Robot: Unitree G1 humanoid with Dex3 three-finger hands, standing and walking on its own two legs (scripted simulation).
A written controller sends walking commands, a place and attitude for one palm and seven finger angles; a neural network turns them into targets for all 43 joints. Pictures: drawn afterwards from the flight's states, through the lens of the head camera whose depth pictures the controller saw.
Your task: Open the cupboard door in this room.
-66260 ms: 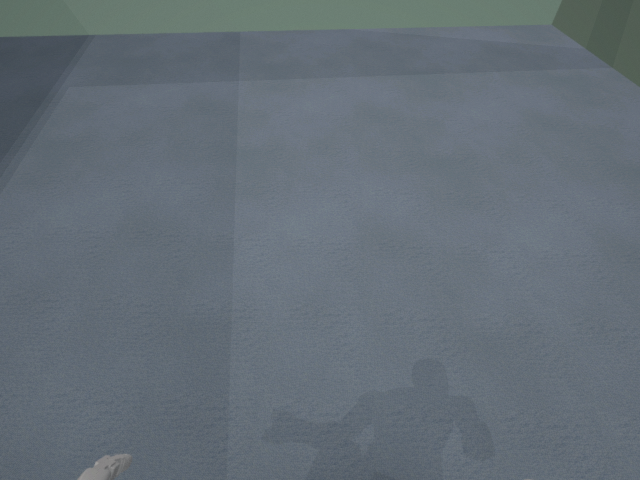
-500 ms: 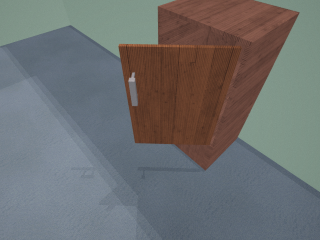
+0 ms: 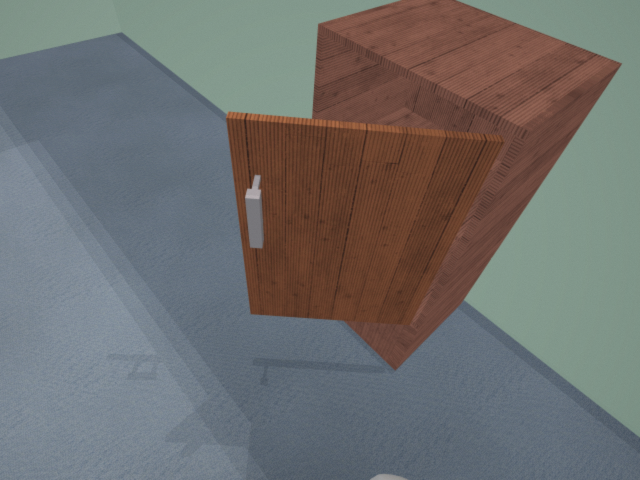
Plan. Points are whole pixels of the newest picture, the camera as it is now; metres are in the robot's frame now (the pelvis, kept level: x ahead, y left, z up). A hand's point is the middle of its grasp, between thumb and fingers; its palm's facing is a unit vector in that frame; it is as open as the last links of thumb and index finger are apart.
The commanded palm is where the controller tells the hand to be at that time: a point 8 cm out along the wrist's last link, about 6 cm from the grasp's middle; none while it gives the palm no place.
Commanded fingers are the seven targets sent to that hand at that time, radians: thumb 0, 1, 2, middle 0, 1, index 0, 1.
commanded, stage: shuffle to correct the standing spot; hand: left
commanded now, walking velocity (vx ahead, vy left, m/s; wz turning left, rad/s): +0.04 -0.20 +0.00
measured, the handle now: (256, 211) +0.54 +0.16 -0.03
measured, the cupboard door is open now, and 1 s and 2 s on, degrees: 45 45 45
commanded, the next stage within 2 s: come to a stop and stand still in 0.02 s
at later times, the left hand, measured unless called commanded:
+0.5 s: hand out of the picture +0.12 +0.11 -0.17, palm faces +0.10 -0.97 -0.20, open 7.2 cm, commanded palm none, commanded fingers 0.00 0.90 0.90 -0.20 -0.30 -0.20 -0.30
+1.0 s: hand out of the picture -0.01 +0.13 -0.18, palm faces +0.07 -0.98 -0.19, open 7.3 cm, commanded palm none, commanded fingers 0.00 0.90 0.90 -0.20 -0.30 -0.20 -0.30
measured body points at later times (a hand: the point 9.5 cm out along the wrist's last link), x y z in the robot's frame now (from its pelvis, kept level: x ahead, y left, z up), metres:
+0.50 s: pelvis +0.05 -0.07 +0.00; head +0.08 -0.06 +0.45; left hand +0.11 +0.16 -0.15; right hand +0.08 -0.30 -0.15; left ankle +0.04 +0.03 -0.71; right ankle +0.08 -0.18 -0.74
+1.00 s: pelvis +0.00 -0.04 +0.00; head +0.01 -0.03 +0.45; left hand -0.01 +0.18 -0.16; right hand +0.06 -0.26 -0.15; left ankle +0.05 +0.03 -0.74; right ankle -0.07 -0.17 -0.74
